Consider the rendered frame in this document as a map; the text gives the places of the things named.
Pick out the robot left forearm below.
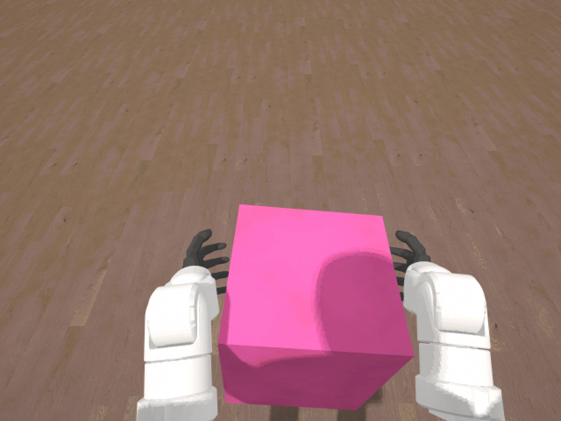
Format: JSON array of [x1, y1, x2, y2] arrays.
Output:
[[137, 266, 219, 421]]

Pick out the left robot hand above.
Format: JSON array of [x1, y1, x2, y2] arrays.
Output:
[[182, 229, 230, 295]]

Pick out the right robot hand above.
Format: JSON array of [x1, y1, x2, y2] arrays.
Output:
[[389, 231, 431, 301]]

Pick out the carton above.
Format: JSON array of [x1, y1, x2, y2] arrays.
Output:
[[217, 204, 414, 410]]

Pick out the robot right forearm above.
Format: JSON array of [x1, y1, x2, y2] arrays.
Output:
[[403, 261, 505, 421]]

